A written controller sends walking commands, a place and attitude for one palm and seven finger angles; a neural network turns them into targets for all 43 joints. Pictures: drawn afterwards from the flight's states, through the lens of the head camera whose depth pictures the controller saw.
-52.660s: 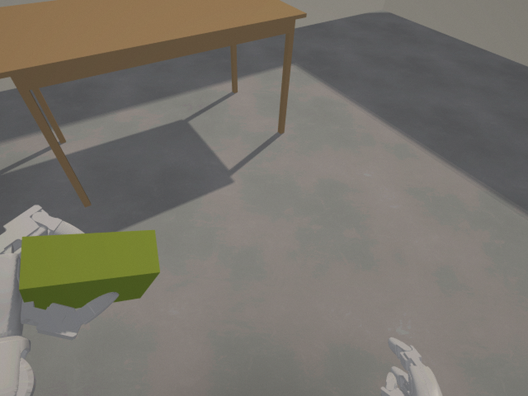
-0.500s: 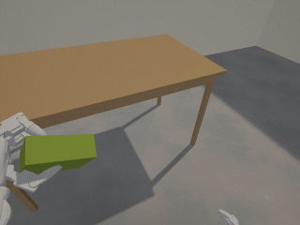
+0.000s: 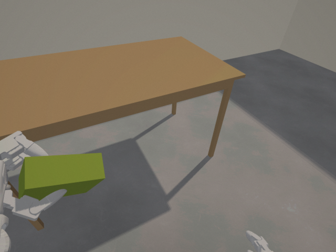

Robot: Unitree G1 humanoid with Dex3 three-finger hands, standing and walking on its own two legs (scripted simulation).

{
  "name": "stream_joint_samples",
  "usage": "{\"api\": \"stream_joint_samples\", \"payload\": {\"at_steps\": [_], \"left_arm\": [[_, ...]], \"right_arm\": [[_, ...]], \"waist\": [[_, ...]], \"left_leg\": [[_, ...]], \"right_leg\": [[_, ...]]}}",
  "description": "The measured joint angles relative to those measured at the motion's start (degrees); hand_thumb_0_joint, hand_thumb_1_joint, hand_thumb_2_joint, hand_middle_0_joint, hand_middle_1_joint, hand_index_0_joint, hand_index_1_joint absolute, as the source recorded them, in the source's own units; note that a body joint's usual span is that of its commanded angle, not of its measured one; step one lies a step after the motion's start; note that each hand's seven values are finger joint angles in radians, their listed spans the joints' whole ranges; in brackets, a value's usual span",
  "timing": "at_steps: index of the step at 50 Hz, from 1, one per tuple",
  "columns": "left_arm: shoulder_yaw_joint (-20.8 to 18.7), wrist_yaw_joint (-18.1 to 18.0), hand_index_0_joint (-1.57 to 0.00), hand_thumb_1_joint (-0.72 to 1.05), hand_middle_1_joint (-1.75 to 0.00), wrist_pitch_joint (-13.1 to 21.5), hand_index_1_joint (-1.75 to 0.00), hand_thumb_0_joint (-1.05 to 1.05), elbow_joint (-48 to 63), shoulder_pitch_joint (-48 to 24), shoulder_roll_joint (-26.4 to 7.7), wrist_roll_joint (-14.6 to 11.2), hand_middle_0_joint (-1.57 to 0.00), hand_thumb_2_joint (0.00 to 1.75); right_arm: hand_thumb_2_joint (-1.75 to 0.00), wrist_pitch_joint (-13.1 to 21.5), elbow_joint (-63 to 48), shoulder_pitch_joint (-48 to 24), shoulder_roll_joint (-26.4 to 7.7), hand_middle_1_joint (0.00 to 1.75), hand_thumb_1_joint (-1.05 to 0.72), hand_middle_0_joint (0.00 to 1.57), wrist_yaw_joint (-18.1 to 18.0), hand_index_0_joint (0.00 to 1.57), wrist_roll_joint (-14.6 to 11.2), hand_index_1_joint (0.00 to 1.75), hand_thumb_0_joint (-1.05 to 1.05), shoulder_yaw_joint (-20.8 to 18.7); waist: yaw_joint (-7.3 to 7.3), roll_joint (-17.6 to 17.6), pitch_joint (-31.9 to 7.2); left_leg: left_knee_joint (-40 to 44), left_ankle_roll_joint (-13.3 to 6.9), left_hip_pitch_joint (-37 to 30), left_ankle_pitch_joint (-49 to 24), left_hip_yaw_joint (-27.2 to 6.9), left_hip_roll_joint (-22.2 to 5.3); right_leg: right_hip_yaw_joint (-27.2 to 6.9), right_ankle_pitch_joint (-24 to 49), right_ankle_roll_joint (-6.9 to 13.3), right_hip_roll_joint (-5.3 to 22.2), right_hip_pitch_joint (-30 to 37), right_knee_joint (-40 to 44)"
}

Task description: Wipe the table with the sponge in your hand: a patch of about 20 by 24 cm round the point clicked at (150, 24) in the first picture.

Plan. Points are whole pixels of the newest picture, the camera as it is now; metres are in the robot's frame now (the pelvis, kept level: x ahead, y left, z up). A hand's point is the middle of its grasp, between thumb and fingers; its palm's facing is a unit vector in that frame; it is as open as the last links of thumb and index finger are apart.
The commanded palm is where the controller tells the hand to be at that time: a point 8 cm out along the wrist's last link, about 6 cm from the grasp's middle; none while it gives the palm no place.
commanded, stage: stop stepping back and stand still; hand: left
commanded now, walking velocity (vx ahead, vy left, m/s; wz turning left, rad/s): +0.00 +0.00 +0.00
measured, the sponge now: (72, 176) +0.23 +0.20 +0.14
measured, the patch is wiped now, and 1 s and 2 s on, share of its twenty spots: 1.00 1.00 1.00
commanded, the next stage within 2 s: stand and wait in 0.86 s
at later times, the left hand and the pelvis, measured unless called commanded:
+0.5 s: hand (20, 183) +0.20 +0.27 +0.17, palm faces +0.45 -0.85 -0.29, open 9.4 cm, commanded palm +0.15 +0.31 +0.19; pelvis +0.01 +0.02 +0.01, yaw +4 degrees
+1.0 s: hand (14, 170) +0.22 +0.29 +0.17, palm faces +0.44 -0.84 -0.31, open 9.4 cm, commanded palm +0.17 +0.32 +0.19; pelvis +0.03 +0.03 +0.02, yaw +3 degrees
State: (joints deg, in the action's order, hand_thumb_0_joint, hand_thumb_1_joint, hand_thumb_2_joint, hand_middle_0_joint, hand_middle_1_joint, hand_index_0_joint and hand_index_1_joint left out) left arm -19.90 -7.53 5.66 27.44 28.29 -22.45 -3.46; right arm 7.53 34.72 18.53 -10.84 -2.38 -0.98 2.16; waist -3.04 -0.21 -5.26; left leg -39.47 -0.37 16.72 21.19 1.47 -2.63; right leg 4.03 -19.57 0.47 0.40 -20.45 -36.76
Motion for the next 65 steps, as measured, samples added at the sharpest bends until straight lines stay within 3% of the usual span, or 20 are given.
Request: {"api": "stream_joint_samples", "payload": {"at_steps": [2,5,7,9,12,15,17,18,21,25,31,36,41,47,58,65], "left_arm": [[0.64,0.20,-0.85,-0.50,-1.43,0.10,-1.42,-0.01,0.72,-0.54,0.29,0.50,-0.79,1.07],[2.20,0.74,-0.85,-0.50,-1.43,0.11,-1.41,-0.01,1.15,-1.96,1.89,0.89,-0.80,1.07],[1.74,0.31,-0.85,-0.51,-1.43,0.02,-1.41,-0.01,3.02,-1.31,2.12,0.89,-0.80,1.07],[1.03,-0.48,-0.85,-0.51,-1.43,0.47,-1.41,-0.01,5.36,-0.64,2.22,0.65,-0.80,1.07],[0.30,-1.92,-0.85,-0.51,-1.43,0.89,-1.41,-0.01,4.35,-1.71,1.65,0.81,-0.80,1.07],[-0.05,-2.31,-0.85,-0.51,-1.43,0.35,-1.41,-0.01,1.49,-2.62,0.86,0.80,-0.80,1.07],[0.17,-2.06,-0.85,-0.51,-1.43,0.52,-1.41,-0.01,0.08,-3.26,1.09,0.97,-0.80,1.07],[0.74,-1.74,-0.85,-0.50,-1.43,0.60,-1.41,-0.01,-0.58,-3.55,1.65,0.99,-0.80,1.07],[2.59,-0.91,-0.85,-0.50,-1.43,0.37,-1.42,-0.01,-1.15,-2.90,3.21,0.84,-0.79,1.07],[3.04,-1.15,-0.85,-0.50,-1.43,0.93,-1.42,-0.01,1.66,-0.23,3.63,0.89,-0.80,1.07],[1.44,-2.40,-0.85,-0.51,-1.43,0.84,-1.41,-0.01,1.47,0.52,1.88,1.10,-0.80,1.07],[1.90,-2.77,-0.85,-0.50,-1.43,0.77,-1.42,-0.01,0.00,-2.61,2.85,0.99,-0.80,1.07],[3.35,-2.33,-0.85,-0.50,-1.44,0.46,-1.42,-0.01,-0.57,-3.28,3.85,0.93,-0.79,1.07],[3.30,-1.87,-0.85,-0.50,-1.44,0.50,-1.42,-0.01,0.16,-1.46,2.66,0.76,-0.79,1.07],[2.78,-2.33,-0.85,-0.50,-1.44,0.53,-1.42,-0.01,-0.63,-1.23,3.32,0.77,-0.79,1.07],[3.38,-2.40,-0.85,-0.50,-1.44,0.44,-1.42,-0.01,-1.29,-1.70,3.52,1.09,-0.80,1.07]], "right_arm": [[-0.90,-1.16,1.20,-0.54,-0.78,0.30,-0.90,0.20,0.14,0.20,0.15,0.30,0.01,-0.51],[-0.90,-3.00,4.96,-1.97,-1.41,0.30,-0.90,0.20,0.27,0.20,0.16,0.30,0.01,-1.73],[-0.90,-3.60,5.43,-2.44,-1.22,0.30,-0.90,0.20,0.00,0.20,0.35,0.30,0.01,-1.80],[-0.90,-3.26,3.67,-2.67,-1.91,0.30,-0.90,0.20,-0.91,0.20,0.75,0.30,0.01,-1.69],[-0.90,-1.86,2.58,-4.20,-1.32,0.30,-0.90,0.20,-1.88,0.20,0.77,0.30,0.01,-2.08],[-0.90,-0.46,1.34,-3.96,-0.38,0.30,-0.90,0.20,-1.59,0.20,0.29,0.30,0.01,-1.56],[-0.90,-0.33,0.89,-4.42,-0.47,0.30,-0.90,0.20,-1.14,0.20,0.32,0.30,0.01,-1.22],[-0.90,-0.66,1.23,-4.90,-0.66,0.30,-0.90,0.20,-0.89,0.20,0.39,0.30,0.01,-1.27],[-0.90,-1.87,2.62,-5.72,-0.60,0.30,-0.90,0.20,-0.41,0.20,0.35,0.30,0.01,-1.49],[-0.90,-2.06,1.02,-6.02,-1.28,0.30,-0.90,0.20,-1.27,0.20,0.88,0.30,0.01,-1.52],[-0.90,-1.62,-0.02,-6.78,-0.47,0.30,-0.90,0.20,-1.98,0.20,0.51,0.30,0.01,-1.22],[-0.90,-1.64,0.13,-8.09,0.02,0.30,-0.90,0.20,-1.59,0.20,0.58,0.30,0.01,-0.63],[-0.90,-2.50,-0.44,-9.18,0.54,0.30,-0.90,0.20,-1.16,0.20,0.72,0.30,0.01,-0.14],[-0.90,-3.59,-1.08,-9.11,0.60,0.30,-0.90,0.20,-1.07,0.20,0.85,0.30,0.01,-0.10],[-0.90,-4.40,0.09,-7.42,-0.95,0.30,-0.90,0.20,-1.48,0.20,0.74,0.30,0.01,-0.95],[-0.90,-4.25,0.52,-7.29,-0.81,0.30,-0.90,0.20,-1.67,0.20,0.93,0.30,0.01,-0.96]], "waist": [[0.91,-1.62,1.75],[2.37,-1.42,3.43],[3.15,0.76,3.46],[2.88,1.16,3.37],[2.69,1.92,4.17],[2.03,1.57,2.93],[1.85,0.36,2.71],[1.68,-0.36,2.78],[2.20,0.15,2.25],[2.29,0.92,2.71],[3.61,1.81,3.69],[4.18,1.50,3.88],[3.68,1.46,3.55],[3.01,1.63,3.37],[3.69,0.82,3.28],[3.28,0.53,3.25]], "left_leg": [[-8.26,-0.99,3.53,4.41,-1.85,-0.47],[-18.99,-1.58,7.89,6.13,-2.79,0.64],[-14.18,-2.30,6.74,5.33,-1.61,0.45],[-3.66,-2.34,3.76,3.68,-2.32,-0.31],[-2.38,-0.10,3.27,-1.55,-1.44,0.47],[0.25,0.64,1.99,-3.12,-1.79,1.25],[-1.53,0.26,2.85,-1.47,-2.70,1.04],[-3.88,0.02,3.70,-0.67,-3.36,1.05],[-6.70,-0.46,4.29,0.49,-2.76,1.66],[4.65,-1.20,0.37,-4.10,-2.81,1.36],[7.17,-0.72,-1.61,-4.73,-1.45,2.33],[8.23,-1.02,-2.64,-4.84,-1.34,2.53],[8.93,-1.17,-3.15,-4.90,-1.05,2.57],[9.52,-1.16,-3.23,-5.14,-0.90,2.48],[9.79,-1.11,-3.05,-5.77,-1.07,2.44],[10.02,-1.04,-2.74,-6.39,-1.17,2.43]], "right_leg": [[1.46,6.68,0.77,-0.80,-0.17,0.33],[2.70,5.38,1.15,-0.49,0.38,-0.54],[1.94,4.90,1.21,0.40,0.11,-0.72],[2.14,2.06,1.22,0.84,-1.47,-3.35],[-1.51,-5.41,0.03,-0.11,-3.53,-10.64],[-2.20,-3.24,-1.01,-0.77,0.39,-3.53],[-1.44,5.45,0.06,-1.32,1.75,0.72],[-0.76,5.97,0.50,-1.57,2.13,1.20],[-0.47,5.52,0.72,-1.21,3.56,4.00],[-0.55,5.56,-0.27,-0.71,3.46,4.80],[-1.94,6.82,-1.45,0.24,5.66,8.36],[-2.03,7.22,-1.73,0.40,6.94,10.00],[-2.31,7.49,-1.89,0.43,7.44,10.90],[-2.46,7.91,-1.88,0.32,7.56,11.70],[-2.30,8.65,-1.83,0.28,7.61,12.32],[-2.21,9.19,-1.72,0.26,7.32,12.52]]}}
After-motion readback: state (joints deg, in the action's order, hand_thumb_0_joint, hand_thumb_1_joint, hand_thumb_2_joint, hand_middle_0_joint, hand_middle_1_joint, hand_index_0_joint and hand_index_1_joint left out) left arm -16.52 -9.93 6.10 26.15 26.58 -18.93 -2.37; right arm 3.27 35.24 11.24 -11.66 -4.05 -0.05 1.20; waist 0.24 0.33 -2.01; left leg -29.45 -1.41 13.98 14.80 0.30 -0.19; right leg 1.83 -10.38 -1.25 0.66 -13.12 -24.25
